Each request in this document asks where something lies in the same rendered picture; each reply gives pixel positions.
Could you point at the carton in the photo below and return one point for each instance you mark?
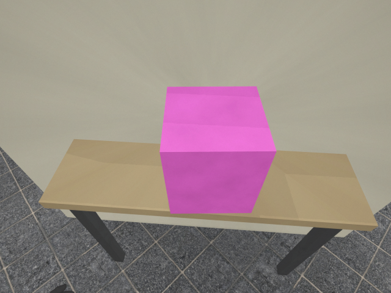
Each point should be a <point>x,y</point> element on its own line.
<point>216,149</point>

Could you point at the table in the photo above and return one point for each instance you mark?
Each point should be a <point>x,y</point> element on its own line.
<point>318,190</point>

